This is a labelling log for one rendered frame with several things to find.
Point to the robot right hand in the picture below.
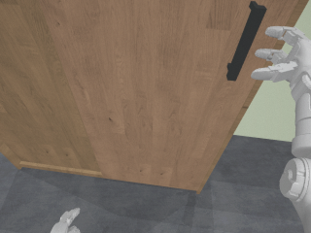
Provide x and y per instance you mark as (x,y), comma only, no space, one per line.
(299,56)

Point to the handle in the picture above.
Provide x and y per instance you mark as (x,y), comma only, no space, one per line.
(249,33)

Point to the wardrobe door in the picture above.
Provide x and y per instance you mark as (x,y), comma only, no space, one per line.
(39,118)
(149,79)

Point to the right robot forearm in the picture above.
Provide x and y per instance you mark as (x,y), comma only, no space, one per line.
(300,86)

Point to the robot left hand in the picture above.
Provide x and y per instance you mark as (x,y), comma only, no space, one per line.
(65,220)

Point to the right robot upper arm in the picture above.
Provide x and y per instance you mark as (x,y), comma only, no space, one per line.
(295,184)

